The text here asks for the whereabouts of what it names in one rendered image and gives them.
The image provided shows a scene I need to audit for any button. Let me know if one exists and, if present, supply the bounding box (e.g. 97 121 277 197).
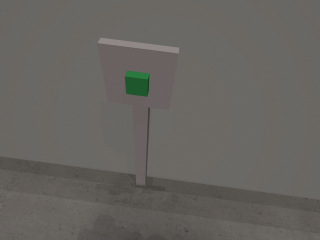
125 71 150 97

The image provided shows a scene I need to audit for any panel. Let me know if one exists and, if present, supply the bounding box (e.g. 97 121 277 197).
97 38 179 186

